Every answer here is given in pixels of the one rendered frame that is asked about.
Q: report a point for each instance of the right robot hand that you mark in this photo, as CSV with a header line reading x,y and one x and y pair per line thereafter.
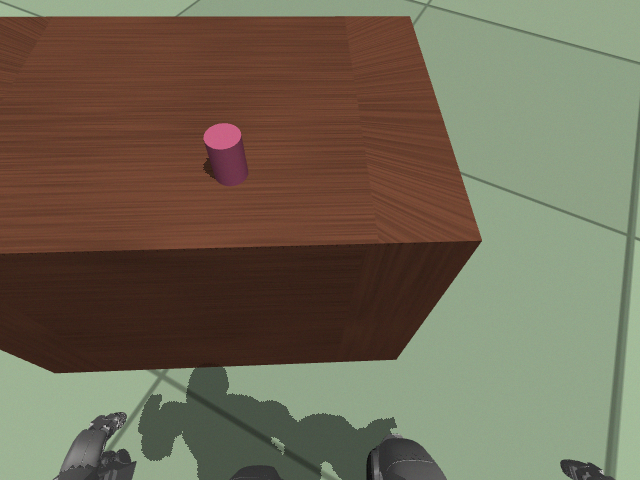
x,y
577,470

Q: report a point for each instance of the left robot hand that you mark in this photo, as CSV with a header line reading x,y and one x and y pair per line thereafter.
x,y
87,450

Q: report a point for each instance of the can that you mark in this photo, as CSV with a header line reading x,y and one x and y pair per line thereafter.
x,y
226,153

